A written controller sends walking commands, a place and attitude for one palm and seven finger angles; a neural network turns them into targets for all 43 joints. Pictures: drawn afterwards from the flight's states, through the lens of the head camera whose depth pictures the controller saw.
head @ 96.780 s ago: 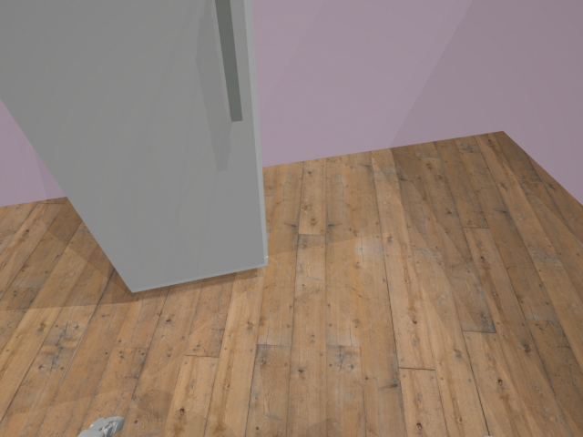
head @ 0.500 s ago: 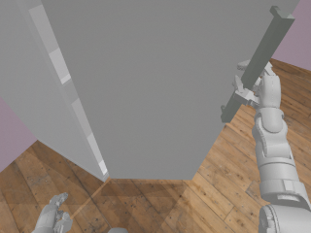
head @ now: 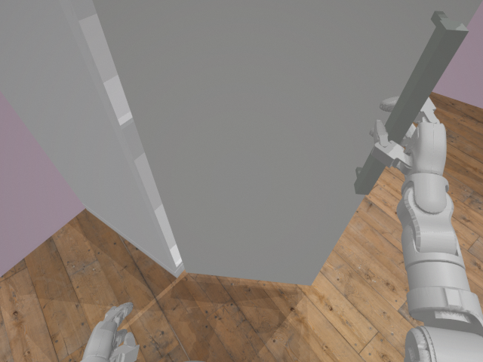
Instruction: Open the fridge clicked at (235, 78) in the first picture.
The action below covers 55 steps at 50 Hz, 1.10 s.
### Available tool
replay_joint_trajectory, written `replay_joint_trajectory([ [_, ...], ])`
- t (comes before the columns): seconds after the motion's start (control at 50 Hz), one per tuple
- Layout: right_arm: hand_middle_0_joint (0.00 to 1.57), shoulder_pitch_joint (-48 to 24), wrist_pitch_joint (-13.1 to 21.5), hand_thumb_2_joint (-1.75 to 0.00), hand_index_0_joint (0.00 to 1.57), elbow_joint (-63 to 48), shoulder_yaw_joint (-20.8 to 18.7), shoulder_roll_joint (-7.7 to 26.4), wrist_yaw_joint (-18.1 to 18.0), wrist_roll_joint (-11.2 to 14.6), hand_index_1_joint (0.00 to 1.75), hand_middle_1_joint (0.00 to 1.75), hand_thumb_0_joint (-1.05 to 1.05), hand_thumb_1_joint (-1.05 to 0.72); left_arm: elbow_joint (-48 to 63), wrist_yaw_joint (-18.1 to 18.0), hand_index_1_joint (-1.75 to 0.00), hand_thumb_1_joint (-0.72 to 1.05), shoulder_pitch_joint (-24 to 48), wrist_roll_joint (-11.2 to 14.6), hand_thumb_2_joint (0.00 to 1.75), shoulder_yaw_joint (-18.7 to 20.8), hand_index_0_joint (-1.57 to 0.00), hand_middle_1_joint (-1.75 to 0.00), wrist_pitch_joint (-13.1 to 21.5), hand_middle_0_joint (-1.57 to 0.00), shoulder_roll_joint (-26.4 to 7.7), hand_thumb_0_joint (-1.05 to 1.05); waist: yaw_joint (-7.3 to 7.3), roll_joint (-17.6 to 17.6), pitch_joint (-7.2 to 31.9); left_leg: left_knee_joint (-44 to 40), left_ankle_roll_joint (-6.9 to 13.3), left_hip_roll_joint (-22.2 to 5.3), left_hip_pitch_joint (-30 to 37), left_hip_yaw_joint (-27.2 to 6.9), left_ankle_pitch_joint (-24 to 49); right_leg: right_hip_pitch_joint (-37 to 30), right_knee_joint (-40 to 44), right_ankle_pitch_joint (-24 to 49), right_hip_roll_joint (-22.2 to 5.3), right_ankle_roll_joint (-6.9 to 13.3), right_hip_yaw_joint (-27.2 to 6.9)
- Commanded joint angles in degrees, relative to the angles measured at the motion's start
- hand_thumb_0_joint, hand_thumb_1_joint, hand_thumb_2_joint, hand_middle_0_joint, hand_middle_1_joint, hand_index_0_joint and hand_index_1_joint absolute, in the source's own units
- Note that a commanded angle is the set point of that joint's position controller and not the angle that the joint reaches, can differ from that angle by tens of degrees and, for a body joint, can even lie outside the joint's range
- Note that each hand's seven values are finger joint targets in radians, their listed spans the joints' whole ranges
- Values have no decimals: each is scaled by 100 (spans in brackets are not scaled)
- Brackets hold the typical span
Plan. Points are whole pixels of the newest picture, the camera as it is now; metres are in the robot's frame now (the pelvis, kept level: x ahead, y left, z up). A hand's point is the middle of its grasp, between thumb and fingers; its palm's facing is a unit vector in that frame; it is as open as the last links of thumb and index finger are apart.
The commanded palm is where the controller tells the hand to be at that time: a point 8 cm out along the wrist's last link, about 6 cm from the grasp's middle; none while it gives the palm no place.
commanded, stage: stop walking and hold the door back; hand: right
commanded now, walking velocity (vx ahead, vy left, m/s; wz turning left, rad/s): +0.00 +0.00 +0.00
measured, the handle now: (392, 121) +0.47 -0.18 +0.17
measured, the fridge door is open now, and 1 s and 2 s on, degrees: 61 61 61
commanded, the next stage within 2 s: loosen the grip on the handle in 0.30 s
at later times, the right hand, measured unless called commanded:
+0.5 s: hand (388, 140) +0.42 -0.17 +0.17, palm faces +0.10 +0.98 -0.16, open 6.6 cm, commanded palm +0.36 -0.22 +0.15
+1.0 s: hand (383, 151) +0.42 -0.17 +0.14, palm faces +0.13 +0.98 -0.12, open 14.2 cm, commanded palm +0.38 -0.23 +0.15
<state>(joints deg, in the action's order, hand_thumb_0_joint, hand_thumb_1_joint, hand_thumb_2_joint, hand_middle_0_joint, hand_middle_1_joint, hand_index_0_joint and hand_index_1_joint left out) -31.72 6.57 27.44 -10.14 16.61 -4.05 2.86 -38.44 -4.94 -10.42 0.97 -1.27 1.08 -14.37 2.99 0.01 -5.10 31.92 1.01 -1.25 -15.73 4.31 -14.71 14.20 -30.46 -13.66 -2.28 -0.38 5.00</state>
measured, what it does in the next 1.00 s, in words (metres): stands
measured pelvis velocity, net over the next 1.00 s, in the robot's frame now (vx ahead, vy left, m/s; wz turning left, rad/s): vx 0.01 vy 0.01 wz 0.03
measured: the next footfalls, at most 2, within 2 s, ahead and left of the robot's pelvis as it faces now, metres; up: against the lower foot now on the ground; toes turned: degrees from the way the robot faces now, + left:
none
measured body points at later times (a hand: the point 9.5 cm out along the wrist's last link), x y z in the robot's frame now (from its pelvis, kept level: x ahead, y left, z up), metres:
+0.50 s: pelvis -0.02 +0.00 +0.00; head +0.01 +0.00 +0.45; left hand +0.11 +0.24 -0.10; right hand +0.41 -0.22 +0.18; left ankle +0.03 +0.11 -0.73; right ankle +0.02 -0.12 -0.73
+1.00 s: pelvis +0.01 +0.01 +0.00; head +0.04 +0.01 +0.45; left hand +0.11 +0.28 -0.10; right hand +0.41 -0.22 +0.15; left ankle +0.03 +0.11 -0.73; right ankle +0.02 -0.12 -0.73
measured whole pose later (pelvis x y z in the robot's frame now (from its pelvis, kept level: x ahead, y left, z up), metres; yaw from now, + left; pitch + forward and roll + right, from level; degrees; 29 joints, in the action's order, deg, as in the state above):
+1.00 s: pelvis +0.01 +0.01 +0.00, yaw +2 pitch +4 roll +0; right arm -28.9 14.5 32.4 -13.7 18.8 1.6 5.3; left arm -39.4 -2.0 -16.4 1.9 0.4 7.0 -15.4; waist 2.0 0.2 0.7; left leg 31.9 2.1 0.6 -22.1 3.0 -14.1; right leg 20.6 -32.0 -15.5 -3.0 -0.6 4.5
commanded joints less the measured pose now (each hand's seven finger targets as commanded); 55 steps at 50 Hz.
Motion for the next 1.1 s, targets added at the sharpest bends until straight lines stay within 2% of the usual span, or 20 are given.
replay_joint_trajectory([
  [0.0,45,-1766,460,-90,45,-1278,-239,1102,-66,-21,140,140,0,-90,842,-25,-30,90,407,34,90,209,-20,-30,175,-20,-634,0,-371,-743,1707,-267,-213,-238,622,-397,500,-218,800,1256,-1004,390,-899],
  [0.1,45,-1786,506,-90,45,-1406,-384,1335,-145,-94,140,140,0,-90,850,-46,-30,90,245,34,90,315,-20,-30,168,-20,-707,0,-369,-355,2018,-378,-133,-397,794,-562,1145,-269,498,1084,-816,196,-579],
  [0.18,45,-1797,468,-90,45,-1536,-98,1026,-129,-60,140,140,0,-90,902,-55,-30,90,268,30,90,275,-20,-30,173,-20,-617,0,-330,-175,2150,-463,-81,-543,775,-720,1619,-391,327,1029,-700,88,-387],
  [0.28,45,-1844,402,-90,45,-1188,-202,1187,-172,-39,140,140,0,-90,812,-102,-30,90,241,34,90,255,-20,-30,141,-20,-620,0,-326,286,1934,-683,-97,-612,604,-810,1275,-264,314,636,-629,75,-350],
  [0.36,45,-1831,421,-90,45,-1071,-282,1294,-178,-51,140,140,0,-90,787,-121,-30,90,231,35,90,258,-20,-30,125,-20,-631,0,-344,110,1970,-696,-91,-604,598,-799,1124,-286,366,638,-633,102,-383],
  [0.38,45,-5455,578,-90,45,-1441,-2204,4231,-60,-768,140,140,0,-90,796,28,-30,90,-36,-111,90,640,-20,-30,387,-20,-638,0,-488,1092,1332,-1144,-46,-418,617,-1050,1613,85,152,547,-493,225,-83],
  [0.4,45,-5768,88,-84,45,-187,-2194,3637,240,-594,140,140,0,-78,349,93,-30,90,-102,-256,90,977,-20,-30,645,-20,-1043,0,-45,-872,2955,-133,401,-102,970,-356,2572,-101,960,1924,-56,-4,-382],
  [0.42,45,-3855,-63,-78,45,767,-745,1751,355,-466,140,140,0,-66,427,112,-30,90,-589,62,90,638,-20,-30,779,-20,-797,0,23,345,2853,-151,248,93,365,-67,1997,-617,545,2370,-15,-166,-222],
  [0.44,45,-2614,-33,-73,45,832,-816,1039,512,-162,140,140,0,-54,438,157,-30,90,-660,129,90,572,-20,-30,760,-20,-788,0,-109,510,2739,-263,146,130,131,-64,1821,-532,397,2163,-44,-123,-326],
  [0.48,45,-2431,345,-61,45,230,-1346,1413,599,442,140,140,0,-30,555,180,-30,90,-283,45,90,486,-20,-30,802,-20,-907,0,-427,-143,2926,-490,135,58,246,-257,1079,-723,476,1026,43,-50,-281],
  [0.5,45,-2223,502,-55,45,356,-1461,1540,529,436,140,140,0,-17,572,210,-30,90,-310,4,90,454,-20,-30,818,-20,-876,0,-438,-137,2736,-525,148,53,328,-248,891,-494,482,705,64,-23,-274],
  [0.52,45,-2370,688,-49,45,147,-740,914,507,342,140,140,0,-5,660,292,-30,90,-282,13,90,392,-20,-30,841,-20,-799,0,-301,-94,2444,-547,120,60,90,-245,602,-295,521,373,55,20,-266],
  [0.54,45,-2370,829,-43,45,116,-446,757,434,187,140,140,0,7,680,352,-30,90,-299,41,90,405,-20,-30,866,-20,-796,0,-250,-112,2095,-591,117,41,-223,-286,177,-84,480,-67,38,64,-246],
  [0.62,42,-2319,1246,-20,42,127,-422,1304,144,-221,137,137,0,55,851,419,-30,90,-304,84,90,421,-20,-30,850,-20,-905,0,-188,386,1702,-749,68,-16,-413,-507,-924,522,417,-930,104,206,-171],
  [0.66,40,-2381,1288,-20,40,63,-341,1339,175,-166,133,133,0,55,867,374,-30,90,-312,124,90,419,-20,-30,871,-20,-906,0,-162,604,1742,-882,25,-56,-291,-681,-1208,649,341,-948,153,240,-78],
  [0.76,33,-2757,1219,-20,33,-372,-373,1450,384,153,125,125,0,55,731,257,-30,90,-371,203,90,431,-20,-30,905,-20,-895,0,-162,179,2100,-965,25,-58,34,-882,-966,481,286,-661,212,250,-106],
  [0.78,32,-2628,1210,-20,32,-182,-993,2146,369,173,123,123,0,55,637,205,-30,90,-418,186,90,437,-20,-30,883,-20,-954,0,-256,263,2117,-976,16,-81,216,-994,-920,632,231,-558,212,249,-113],
  [0.8,30,-2575,1221,-20,30,-350,-1151,2338,363,206,122,122,0,55,629,193,-30,90,-357,163,90,419,-20,-30,830,-20,-956,0,-310,53,2141,-928,9,-111,370,-1050,-739,704,201,-421,226,252,-121],
  [1.0,25,-1534,1057,-20,25,-1315,-904,1523,321,302,115,115,0,55,704,286,-30,90,-494,66,90,438,-20,-30,857,-20,-815,0,-379,-6,2847,-199,19,99,677,-416,2160,-30,36,1503,219,244,-182],
  [1.08,25,-1366,905,-20,25,-583,-753,1324,389,223,115,115,0,55,643,284,-30,90,-580,92,90,398,-20,-30,774,-20,-847,0,-179,513,2084,-245,-64,100,122,-359,1764,369,-4,1032,202,224,-204],
])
